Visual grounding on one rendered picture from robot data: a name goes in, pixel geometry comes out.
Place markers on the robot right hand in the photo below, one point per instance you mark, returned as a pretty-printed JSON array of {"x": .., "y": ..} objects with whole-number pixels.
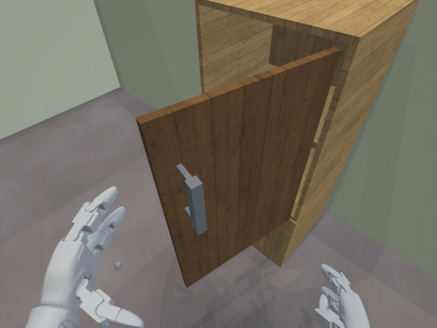
[{"x": 347, "y": 309}]

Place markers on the robot left hand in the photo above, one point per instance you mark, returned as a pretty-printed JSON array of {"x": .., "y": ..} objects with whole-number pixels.
[{"x": 78, "y": 254}]

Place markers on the handle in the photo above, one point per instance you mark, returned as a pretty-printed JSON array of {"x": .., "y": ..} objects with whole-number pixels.
[{"x": 196, "y": 204}]

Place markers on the robot left forearm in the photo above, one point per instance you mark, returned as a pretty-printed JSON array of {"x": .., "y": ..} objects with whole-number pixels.
[{"x": 53, "y": 316}]

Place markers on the cupboard door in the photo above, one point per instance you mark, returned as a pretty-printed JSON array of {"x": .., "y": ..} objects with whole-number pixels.
[{"x": 248, "y": 142}]

